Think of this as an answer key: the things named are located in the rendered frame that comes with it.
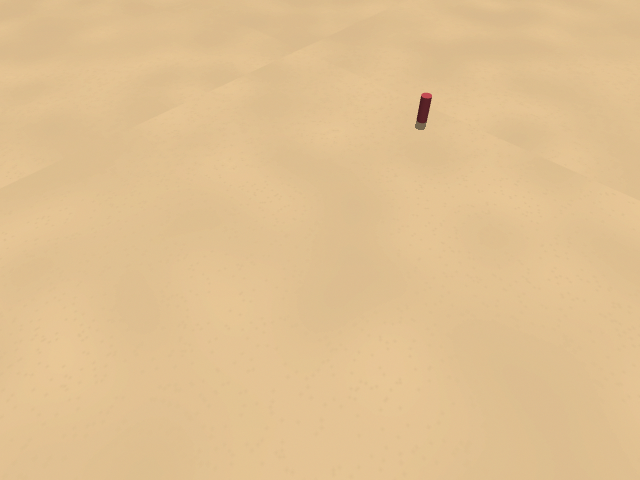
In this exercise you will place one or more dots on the can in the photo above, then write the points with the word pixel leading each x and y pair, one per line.
pixel 424 107

